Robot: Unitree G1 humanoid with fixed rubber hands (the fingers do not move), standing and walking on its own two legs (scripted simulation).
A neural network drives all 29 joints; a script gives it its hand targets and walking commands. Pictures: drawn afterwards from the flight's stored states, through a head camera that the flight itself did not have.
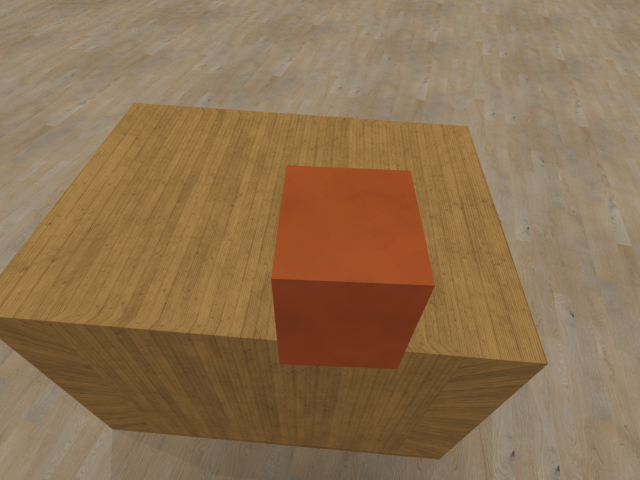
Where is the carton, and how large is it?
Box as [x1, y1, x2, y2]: [271, 165, 434, 368]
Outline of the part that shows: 286,165 271,275 279,363 396,368 434,286 410,171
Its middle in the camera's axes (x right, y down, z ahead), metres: +0.04 +0.05 +0.59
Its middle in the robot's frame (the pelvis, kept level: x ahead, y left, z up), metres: +0.42 -0.04 +0.00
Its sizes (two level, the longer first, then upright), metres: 0.208 0.187 0.232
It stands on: a pedestal, 0.66 m high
